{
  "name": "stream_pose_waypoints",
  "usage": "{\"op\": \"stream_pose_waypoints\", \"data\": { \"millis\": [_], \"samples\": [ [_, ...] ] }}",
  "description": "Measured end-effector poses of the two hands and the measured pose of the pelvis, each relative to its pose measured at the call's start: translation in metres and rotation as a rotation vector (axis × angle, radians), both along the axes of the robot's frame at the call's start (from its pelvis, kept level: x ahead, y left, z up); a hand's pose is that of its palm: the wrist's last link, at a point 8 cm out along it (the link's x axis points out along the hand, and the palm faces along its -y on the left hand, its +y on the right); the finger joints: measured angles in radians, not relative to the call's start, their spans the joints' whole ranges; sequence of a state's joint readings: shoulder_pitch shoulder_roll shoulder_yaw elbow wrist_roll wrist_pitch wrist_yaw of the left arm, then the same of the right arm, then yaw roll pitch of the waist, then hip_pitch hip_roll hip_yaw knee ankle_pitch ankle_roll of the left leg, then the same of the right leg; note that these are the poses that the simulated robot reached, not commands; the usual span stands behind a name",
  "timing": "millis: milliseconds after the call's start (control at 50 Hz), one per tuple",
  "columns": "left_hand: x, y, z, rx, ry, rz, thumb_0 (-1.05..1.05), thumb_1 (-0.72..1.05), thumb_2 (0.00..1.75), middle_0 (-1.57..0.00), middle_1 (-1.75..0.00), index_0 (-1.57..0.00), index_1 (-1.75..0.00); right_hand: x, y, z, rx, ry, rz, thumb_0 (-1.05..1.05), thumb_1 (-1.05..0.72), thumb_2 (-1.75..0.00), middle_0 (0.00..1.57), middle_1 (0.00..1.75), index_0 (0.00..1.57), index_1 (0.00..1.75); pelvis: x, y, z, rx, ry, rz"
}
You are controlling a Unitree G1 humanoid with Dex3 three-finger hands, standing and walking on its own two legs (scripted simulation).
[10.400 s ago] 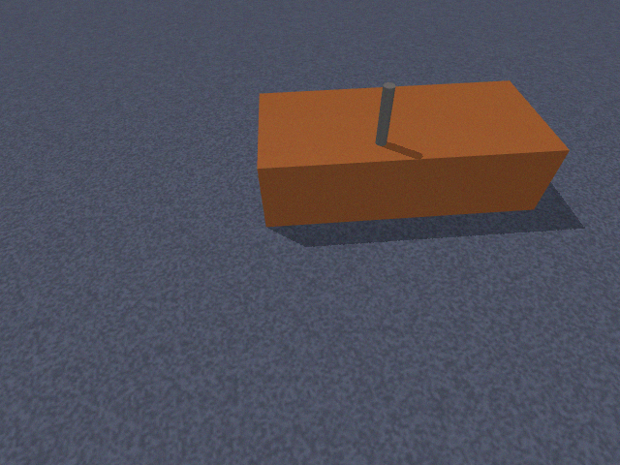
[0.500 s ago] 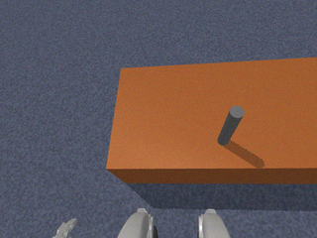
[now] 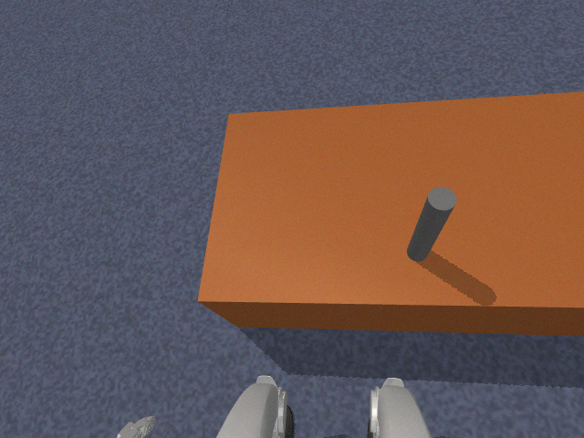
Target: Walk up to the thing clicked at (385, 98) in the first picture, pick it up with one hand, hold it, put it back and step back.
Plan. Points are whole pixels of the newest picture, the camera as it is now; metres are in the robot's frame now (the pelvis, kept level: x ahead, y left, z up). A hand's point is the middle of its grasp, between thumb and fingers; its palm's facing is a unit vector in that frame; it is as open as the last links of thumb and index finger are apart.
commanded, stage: go down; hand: right
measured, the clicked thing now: (427, 229) +0.49 -0.19 -0.23
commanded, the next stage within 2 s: approach in 0.06 s
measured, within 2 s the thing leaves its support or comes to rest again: neither
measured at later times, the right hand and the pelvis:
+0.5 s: hand (573, 217) +0.43 -0.34 -0.06, palm faces +0.09 +1.00 -0.03, open 17.7 cm; pelvis -0.01 +0.00 -0.08, yaw +2 degrees
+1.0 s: hand (461, 259) +0.45 -0.26 -0.28, palm faces +0.05 +1.00 +0.01, open 17.4 cm; pelvis -0.07 +0.02 -0.30, yaw +6 degrees
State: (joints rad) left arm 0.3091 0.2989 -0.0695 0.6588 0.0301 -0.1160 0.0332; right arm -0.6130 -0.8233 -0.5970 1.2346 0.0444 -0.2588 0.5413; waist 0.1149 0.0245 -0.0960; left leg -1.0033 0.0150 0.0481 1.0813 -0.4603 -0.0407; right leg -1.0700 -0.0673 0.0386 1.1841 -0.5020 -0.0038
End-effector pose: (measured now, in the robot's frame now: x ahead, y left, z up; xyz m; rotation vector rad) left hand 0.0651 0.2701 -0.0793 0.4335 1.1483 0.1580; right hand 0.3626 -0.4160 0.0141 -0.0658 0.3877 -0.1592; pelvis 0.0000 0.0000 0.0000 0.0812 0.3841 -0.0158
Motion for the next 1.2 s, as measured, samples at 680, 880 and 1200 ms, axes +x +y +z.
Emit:
{"op": "stream_pose_waypoints", "data": {
  "millis": [680, 880, 1200],
  "samples": [
    [-0.001, 0.015, -0.186, 0.039, 0.051, -0.109, 0.01, 0.89, 0.92, -0.19, -0.30, -0.19, -0.30, 0.064, 0.051, -0.188, 0.075, -0.446, 0.099, -0.01, 0.58, -0.03, 0.07, 0.04, 0.05, 0.04, -0.036, 0.012, -0.187, 0.037, 0.230, 0.040],
    [-0.047, 0.012, -0.283, -0.024, 0.155, -0.064, 0.01, 0.89, 0.92, -0.20, -0.30, -0.19, -0.30, 0.073, 0.085, -0.275, 0.063, -0.339, 0.129, -0.01, 0.52, -0.03, 0.07, 0.03, 0.05, 0.04, -0.062, 0.015, -0.266, 0.039, 0.228, 0.059],
    [-0.098, 0.021, -0.318, -0.009, 0.205, 0.042, 0.01, 0.90, 0.90, -0.20, -0.30, -0.21, -0.29, 0.080, 0.144, -0.302, 0.043, -0.382, 0.131, -0.01, 0.46, -0.03, 0.07, 0.02, 0.05, 0.03, -0.077, 0.017, -0.310, 0.030, 0.191, 0.066]
  ]
}}
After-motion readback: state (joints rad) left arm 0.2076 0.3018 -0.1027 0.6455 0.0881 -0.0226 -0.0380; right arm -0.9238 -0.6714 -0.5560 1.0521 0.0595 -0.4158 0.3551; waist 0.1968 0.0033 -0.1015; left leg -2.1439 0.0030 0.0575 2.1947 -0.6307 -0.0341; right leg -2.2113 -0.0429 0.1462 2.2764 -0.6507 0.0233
